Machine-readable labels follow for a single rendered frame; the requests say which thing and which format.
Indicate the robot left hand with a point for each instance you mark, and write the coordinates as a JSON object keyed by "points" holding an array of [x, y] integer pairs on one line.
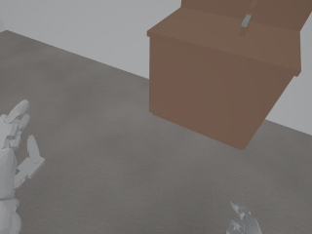
{"points": [[11, 127]]}

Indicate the robot right hand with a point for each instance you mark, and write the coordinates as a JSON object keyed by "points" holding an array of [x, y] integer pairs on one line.
{"points": [[248, 225]]}

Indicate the tap lever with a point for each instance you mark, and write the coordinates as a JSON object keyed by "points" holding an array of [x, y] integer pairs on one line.
{"points": [[246, 21]]}

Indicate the counter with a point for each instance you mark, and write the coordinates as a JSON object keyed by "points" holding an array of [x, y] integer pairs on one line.
{"points": [[210, 75]]}

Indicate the robot left forearm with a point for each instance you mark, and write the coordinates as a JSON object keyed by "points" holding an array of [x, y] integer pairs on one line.
{"points": [[10, 221]]}

